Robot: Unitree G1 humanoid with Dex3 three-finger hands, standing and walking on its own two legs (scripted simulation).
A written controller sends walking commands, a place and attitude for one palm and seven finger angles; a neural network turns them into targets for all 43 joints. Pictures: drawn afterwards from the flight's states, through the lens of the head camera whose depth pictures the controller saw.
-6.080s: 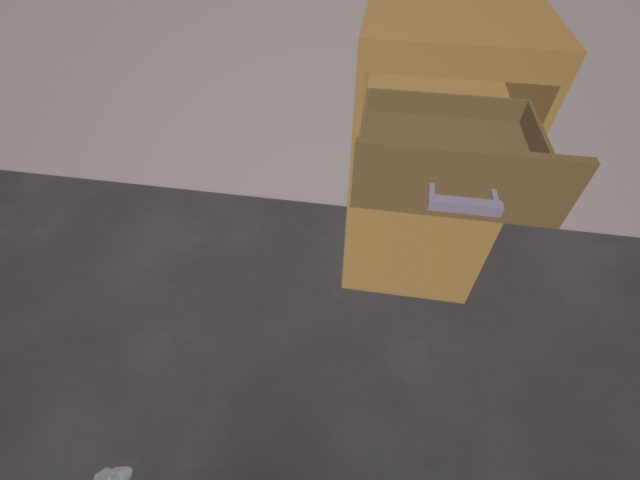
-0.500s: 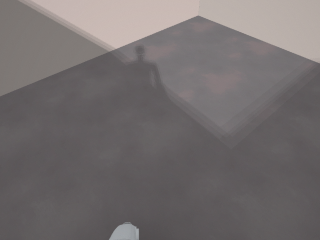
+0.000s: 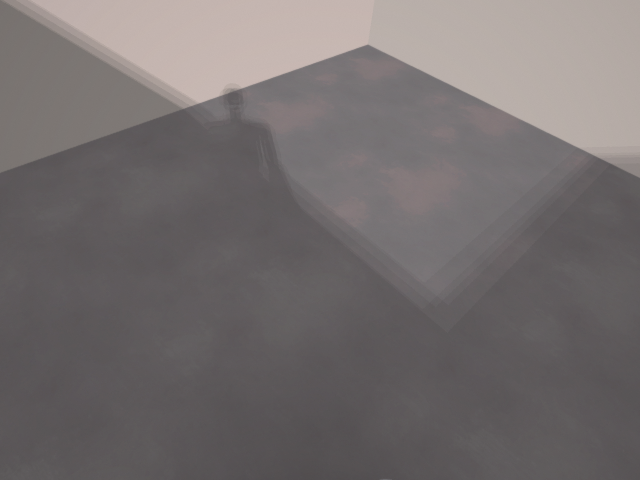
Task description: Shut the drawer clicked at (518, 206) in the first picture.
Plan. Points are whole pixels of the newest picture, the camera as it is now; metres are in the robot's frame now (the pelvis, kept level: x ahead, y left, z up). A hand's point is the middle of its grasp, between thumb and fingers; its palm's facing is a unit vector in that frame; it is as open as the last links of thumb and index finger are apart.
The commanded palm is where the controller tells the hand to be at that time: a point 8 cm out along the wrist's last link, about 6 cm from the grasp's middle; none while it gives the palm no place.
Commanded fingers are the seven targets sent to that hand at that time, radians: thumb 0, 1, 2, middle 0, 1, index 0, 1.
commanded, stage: turn to face it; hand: left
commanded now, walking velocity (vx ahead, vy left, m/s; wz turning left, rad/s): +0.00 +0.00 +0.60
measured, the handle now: out of the picture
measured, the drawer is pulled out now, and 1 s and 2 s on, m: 0.29 0.29 0.29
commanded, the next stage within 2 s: none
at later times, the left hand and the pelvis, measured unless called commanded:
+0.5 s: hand out of the picture +0.05 +0.16 -0.15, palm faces +0.33 -0.91 -0.26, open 7.4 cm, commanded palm none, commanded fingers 0.00 0.90 0.90 -0.20 -0.30 -0.20 -0.30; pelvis +0.02 -0.05 +0.00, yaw +19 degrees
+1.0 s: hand out of the picture -0.05 +0.23 -0.17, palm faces +0.61 -0.76 -0.24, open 7.4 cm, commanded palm none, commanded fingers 0.00 0.90 0.90 -0.20 -0.30 -0.20 -0.30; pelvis +0.01 +0.00 +0.00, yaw +35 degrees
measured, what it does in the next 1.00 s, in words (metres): steps on the spot, turning left: right foot, then left foot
